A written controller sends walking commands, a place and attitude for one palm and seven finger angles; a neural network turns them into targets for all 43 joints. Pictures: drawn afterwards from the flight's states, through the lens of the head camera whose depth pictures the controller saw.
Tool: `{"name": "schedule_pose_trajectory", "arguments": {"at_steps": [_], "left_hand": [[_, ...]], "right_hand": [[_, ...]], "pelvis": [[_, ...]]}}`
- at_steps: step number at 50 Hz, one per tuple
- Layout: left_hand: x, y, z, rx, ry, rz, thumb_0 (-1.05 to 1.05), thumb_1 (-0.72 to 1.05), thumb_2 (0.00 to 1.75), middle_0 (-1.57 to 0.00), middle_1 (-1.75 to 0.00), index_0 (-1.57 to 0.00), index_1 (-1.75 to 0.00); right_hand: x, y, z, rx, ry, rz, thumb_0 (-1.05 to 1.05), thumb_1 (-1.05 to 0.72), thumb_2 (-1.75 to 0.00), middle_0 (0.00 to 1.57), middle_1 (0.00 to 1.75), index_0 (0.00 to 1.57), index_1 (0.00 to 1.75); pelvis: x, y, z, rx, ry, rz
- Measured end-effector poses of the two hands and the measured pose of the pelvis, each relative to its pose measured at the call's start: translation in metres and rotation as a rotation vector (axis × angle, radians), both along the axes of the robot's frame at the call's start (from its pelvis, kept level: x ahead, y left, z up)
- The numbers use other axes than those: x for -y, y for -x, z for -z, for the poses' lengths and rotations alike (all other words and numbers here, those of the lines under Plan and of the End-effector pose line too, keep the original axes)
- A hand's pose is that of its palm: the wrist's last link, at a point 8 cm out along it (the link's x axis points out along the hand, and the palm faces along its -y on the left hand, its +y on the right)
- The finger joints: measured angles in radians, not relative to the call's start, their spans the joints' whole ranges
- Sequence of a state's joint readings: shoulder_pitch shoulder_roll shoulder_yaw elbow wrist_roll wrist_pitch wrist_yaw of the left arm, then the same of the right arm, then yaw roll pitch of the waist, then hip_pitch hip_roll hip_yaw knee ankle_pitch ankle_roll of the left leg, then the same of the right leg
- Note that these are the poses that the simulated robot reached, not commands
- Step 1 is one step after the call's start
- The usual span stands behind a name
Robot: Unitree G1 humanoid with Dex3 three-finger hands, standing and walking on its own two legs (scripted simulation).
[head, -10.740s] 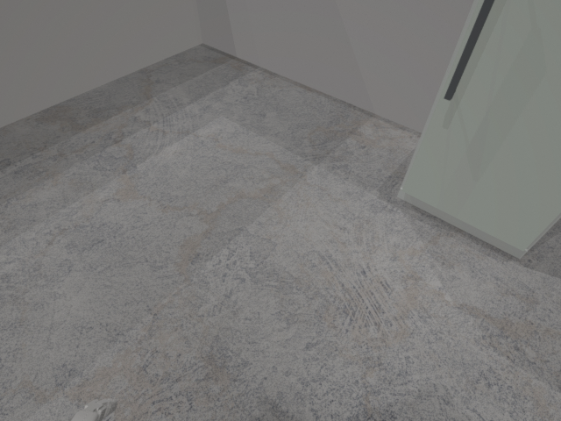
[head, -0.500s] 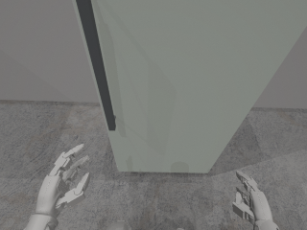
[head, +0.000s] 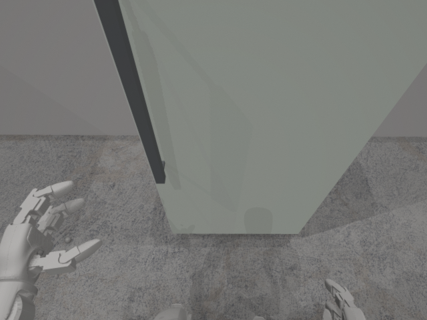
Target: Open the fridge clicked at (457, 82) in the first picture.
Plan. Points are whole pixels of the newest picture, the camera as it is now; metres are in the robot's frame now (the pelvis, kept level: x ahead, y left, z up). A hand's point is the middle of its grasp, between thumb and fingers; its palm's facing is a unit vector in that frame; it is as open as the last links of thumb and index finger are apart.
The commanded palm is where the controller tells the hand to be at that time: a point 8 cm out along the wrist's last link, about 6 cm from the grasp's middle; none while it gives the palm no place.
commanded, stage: raise the hand to about handle height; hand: left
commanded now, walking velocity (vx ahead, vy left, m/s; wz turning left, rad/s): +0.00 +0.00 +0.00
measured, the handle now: (143, 108) +0.47 +0.16 +0.13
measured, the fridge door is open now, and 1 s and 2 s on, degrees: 0 0 0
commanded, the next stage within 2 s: move the hooked fingers beside the handle in 1.22 s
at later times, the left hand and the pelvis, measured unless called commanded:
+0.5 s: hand (29, 225) +0.24 +0.30 +0.09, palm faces +0.06 -1.00 -0.05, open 13.8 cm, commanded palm +0.21 +0.35 +0.10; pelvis -0.01 +0.04 +0.02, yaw +1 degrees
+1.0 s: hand (26, 209) +0.26 +0.29 +0.12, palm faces +0.08 -1.00 -0.06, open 14.0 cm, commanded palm +0.23 +0.34 +0.12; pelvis -0.01 +0.02 +0.03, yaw +1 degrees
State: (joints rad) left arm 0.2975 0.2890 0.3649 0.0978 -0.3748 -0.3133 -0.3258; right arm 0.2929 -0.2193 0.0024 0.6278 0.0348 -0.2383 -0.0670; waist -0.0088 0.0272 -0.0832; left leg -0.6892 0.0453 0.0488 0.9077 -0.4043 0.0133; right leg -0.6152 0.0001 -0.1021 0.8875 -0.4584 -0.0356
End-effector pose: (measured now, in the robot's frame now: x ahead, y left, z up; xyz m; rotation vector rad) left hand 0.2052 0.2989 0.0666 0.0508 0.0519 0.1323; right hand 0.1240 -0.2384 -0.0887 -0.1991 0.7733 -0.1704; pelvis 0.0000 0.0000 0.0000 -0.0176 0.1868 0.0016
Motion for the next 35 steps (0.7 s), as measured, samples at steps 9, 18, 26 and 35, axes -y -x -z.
{"name": "schedule_pose_trajectory", "arguments": {"at_steps": [9,18,26,35], "left_hand": [[-0.010,0.001,0.015,-0.049,0.013,0.104,0.00,-0.14,0.45,-0.27,-0.96,-0.28,-0.96],[-0.039,-0.011,-0.031,0.120,-0.027,0.051,0.00,-0.35,0.36,-0.29,-1.10,-0.30,-1.10],[-0.055,-0.015,-0.028,-0.020,0.001,0.066,0.00,-0.46,0.31,-0.30,-1.17,-0.30,-1.17],[-0.071,-0.022,-0.065,0.093,-0.040,0.030,-0.01,-0.50,0.30,-0.30,-1.19,-0.31,-1.19]], "right_hand": [[0.000,-0.022,-0.016,0.034,0.089,-0.041,0.02,-0.90,-0.90,0.20,0.30,0.21,0.30],[-0.039,-0.052,-0.043,0.165,0.057,-0.108,0.02,-0.90,-0.90,0.20,0.30,0.21,0.30],[-0.061,-0.051,-0.047,0.177,0.017,-0.139,0.02,-0.90,-0.90,0.20,0.30,0.21,0.30],[-0.054,-0.029,-0.043,0.116,0.028,-0.132,0.02,-0.90,-0.90,0.21,0.30,0.21,0.30]], "pelvis": [[-0.022,-0.001,-0.002,0.003,0.018,-0.016],[-0.034,0.000,-0.010,0.050,0.029,-0.023],[-0.041,0.006,-0.017,0.081,0.031,-0.027],[-0.037,0.010,-0.023,0.118,0.024,-0.030]]}}
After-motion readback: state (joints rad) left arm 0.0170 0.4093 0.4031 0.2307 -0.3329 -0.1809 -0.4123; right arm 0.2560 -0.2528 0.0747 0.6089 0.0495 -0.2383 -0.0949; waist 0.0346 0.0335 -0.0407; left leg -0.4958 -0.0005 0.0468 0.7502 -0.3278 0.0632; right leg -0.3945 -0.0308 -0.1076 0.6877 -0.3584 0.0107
